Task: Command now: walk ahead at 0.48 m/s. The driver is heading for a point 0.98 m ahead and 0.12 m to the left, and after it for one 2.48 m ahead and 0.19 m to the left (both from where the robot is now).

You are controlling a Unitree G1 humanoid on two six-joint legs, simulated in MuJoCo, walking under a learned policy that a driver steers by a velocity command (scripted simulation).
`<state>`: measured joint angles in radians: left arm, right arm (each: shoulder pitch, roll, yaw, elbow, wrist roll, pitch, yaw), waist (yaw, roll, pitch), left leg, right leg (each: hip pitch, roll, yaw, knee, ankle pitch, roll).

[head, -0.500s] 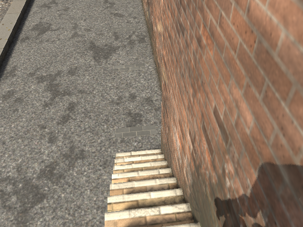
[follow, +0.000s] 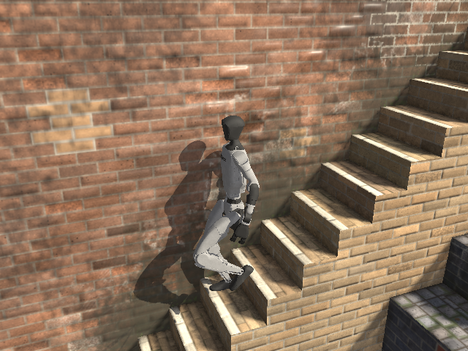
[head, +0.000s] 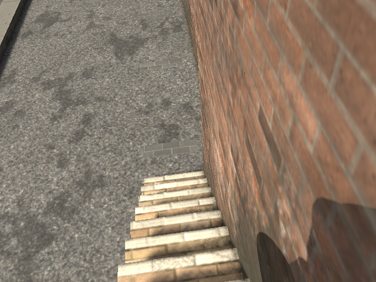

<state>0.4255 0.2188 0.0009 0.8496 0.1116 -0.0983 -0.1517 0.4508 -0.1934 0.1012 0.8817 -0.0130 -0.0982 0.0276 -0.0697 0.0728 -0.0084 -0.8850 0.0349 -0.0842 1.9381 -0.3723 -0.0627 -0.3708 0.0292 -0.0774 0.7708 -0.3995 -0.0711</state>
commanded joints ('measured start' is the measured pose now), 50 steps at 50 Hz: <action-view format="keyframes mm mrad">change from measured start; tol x64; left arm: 1 -105 68 7 -112 -59 -54 48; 50 236 167 114 275 -88 88 207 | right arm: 1 102 -147 -45 -30 -16 16 -16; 50 35 -136 -152 242 -51 41 -30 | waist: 1 -27 -129 135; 50 168 -70 140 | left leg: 1 -145 75 -47 -491 345 -3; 18 210 98 41 -1603 416 -28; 23 1534 292 -159 -1179 1729 349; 26 887 398 -312 -1345 692 290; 37 612 99 -76 -1383 130 200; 50 456 -32 -85 -389 747 208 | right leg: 1 -272 -263 331 -346 -103 -227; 18 139 -189 316 152 22 -67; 23 -783 103 98 1572 -407 118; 36 -366 -86 112 59 1021 54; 50 384 -75 103 -486 636 -26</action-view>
